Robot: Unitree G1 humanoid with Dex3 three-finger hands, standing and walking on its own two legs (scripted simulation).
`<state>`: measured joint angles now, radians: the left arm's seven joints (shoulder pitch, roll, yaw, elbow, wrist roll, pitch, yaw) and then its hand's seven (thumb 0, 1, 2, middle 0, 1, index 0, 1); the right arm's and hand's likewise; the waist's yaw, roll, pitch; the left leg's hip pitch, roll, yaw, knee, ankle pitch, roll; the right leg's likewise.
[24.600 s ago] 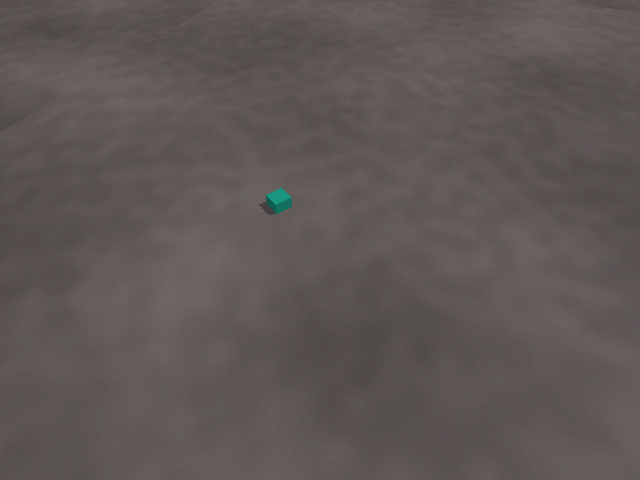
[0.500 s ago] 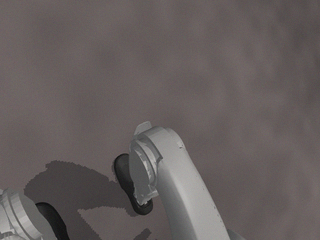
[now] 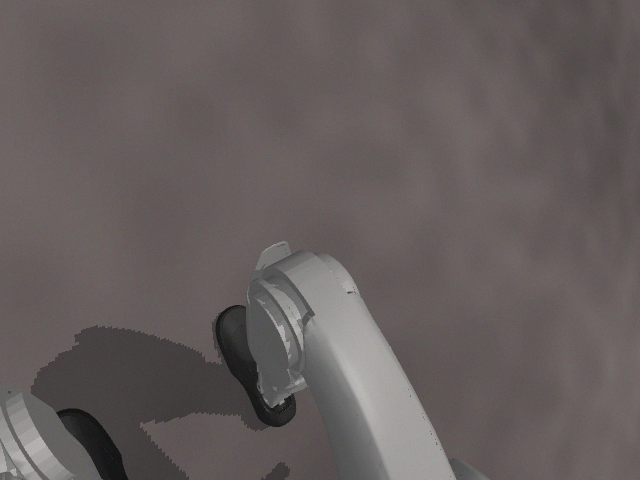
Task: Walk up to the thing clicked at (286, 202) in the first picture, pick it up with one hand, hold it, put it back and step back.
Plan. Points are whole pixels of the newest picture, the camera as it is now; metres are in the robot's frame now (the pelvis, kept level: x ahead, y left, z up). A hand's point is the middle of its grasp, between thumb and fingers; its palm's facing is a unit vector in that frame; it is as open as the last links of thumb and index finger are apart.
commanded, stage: open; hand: left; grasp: from above
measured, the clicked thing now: out of the picture +0.49 +0.35 -0.30
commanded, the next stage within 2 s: withdraw in 0.40 s
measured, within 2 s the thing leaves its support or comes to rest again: neither
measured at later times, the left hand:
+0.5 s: hand out of the picture +0.48 +0.34 -0.24, palm faces -0.23 -0.37 -0.90, open 14.0 cm
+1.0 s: hand out of the picture +0.46 +0.38 -0.12, palm faces -0.38 -0.23 -0.90, open 14.1 cm
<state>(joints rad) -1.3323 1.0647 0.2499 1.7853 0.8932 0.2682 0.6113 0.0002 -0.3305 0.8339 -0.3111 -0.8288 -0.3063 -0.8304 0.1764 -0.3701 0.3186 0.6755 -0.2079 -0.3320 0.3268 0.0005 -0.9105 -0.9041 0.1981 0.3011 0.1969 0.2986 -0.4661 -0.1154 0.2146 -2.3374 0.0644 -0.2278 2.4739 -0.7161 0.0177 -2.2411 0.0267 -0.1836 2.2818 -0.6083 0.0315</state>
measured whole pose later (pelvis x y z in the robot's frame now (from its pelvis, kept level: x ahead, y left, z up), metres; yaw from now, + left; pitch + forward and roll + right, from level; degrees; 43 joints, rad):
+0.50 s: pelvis +0.00 +0.00 +0.01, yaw +0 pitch +32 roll -14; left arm -1.33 1.07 0.23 1.76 0.89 0.26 0.61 0.00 -0.52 1.00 -0.13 -1.00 -0.11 -1.00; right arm 0.18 -0.37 0.33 0.67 -0.21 -0.33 0.32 0.01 -0.92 -0.90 0.20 0.30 0.20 0.30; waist -0.47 -0.12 0.22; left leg -2.33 0.06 -0.23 2.46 -0.72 0.02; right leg -2.23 0.03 -0.19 2.26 -0.61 0.03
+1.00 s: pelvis +0.00 +0.00 +0.02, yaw +4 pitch +33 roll -11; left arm -0.99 0.82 0.10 1.24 1.01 0.17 0.17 0.00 -0.49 0.99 -0.08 -0.98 -0.08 -0.98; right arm 0.19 -0.33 0.14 0.66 -0.11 -0.14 0.27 0.00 -0.91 -0.91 0.20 0.30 0.20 0.30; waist -0.28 0.03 0.02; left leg -2.29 0.05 -0.16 2.40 -0.71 0.02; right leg -2.21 0.00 -0.13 2.26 -0.64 0.02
